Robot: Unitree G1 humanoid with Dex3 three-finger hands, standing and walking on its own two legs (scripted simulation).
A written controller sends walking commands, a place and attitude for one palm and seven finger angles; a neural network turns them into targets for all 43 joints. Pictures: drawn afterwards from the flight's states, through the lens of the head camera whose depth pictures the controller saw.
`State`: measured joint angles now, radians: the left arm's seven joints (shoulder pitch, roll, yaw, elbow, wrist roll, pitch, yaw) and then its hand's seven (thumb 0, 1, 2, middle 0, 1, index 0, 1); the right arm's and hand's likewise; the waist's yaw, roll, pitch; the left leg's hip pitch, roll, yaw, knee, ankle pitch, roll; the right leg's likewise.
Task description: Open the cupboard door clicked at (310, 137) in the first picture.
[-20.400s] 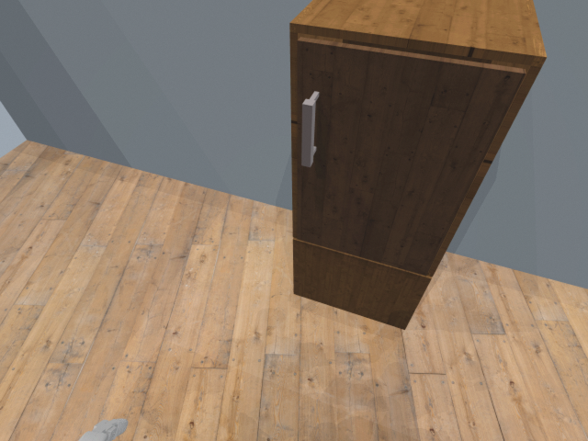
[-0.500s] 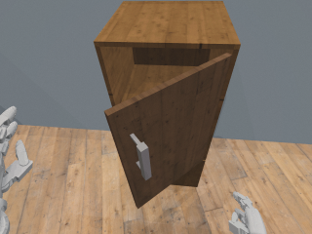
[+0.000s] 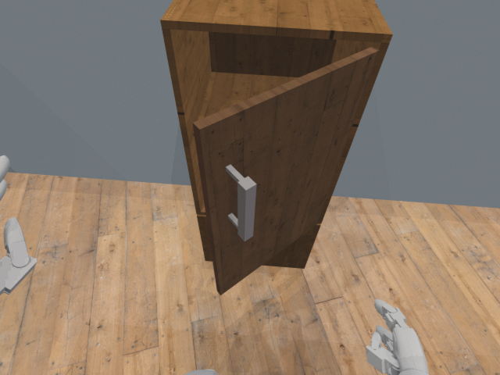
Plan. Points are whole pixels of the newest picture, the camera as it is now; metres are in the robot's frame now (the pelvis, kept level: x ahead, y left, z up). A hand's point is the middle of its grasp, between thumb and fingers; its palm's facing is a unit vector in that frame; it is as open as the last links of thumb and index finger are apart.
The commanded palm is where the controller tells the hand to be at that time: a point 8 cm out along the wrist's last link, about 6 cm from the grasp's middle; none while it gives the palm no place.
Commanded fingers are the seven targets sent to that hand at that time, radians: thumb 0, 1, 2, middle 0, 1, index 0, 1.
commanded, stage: step back with the hand held close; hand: left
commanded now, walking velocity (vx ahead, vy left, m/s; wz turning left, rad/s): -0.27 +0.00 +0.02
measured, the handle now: (239, 204) +0.38 +0.05 +0.05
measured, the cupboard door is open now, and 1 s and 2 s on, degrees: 42 42 42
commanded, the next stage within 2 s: stop stepping back and stand still in 0.44 s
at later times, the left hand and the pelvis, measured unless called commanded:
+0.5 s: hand out of the picture +0.11 +0.25 +0.17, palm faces +0.40 -0.78 -0.48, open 7.5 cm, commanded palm +0.05 +0.29 +0.19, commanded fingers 0.00 0.90 0.90 -0.20 -0.30 -0.20 -0.30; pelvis -0.10 -0.01 +0.00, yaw -3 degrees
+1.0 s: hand out of the picture +0.01 +0.23 +0.18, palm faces +0.35 -0.76 -0.55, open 7.4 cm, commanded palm -0.03 +0.27 +0.19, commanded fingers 0.00 0.90 0.90 -0.20 -0.30 -0.20 -0.30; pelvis -0.18 -0.02 +0.01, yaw -3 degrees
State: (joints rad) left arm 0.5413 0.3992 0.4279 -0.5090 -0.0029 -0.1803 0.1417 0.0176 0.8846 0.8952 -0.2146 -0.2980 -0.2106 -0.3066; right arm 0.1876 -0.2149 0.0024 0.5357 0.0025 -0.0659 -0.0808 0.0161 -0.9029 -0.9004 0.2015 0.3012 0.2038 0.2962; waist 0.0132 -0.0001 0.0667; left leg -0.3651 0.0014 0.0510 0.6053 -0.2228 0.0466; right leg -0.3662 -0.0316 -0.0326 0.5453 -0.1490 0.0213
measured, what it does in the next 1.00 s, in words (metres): walks backwards: right foot, then left foot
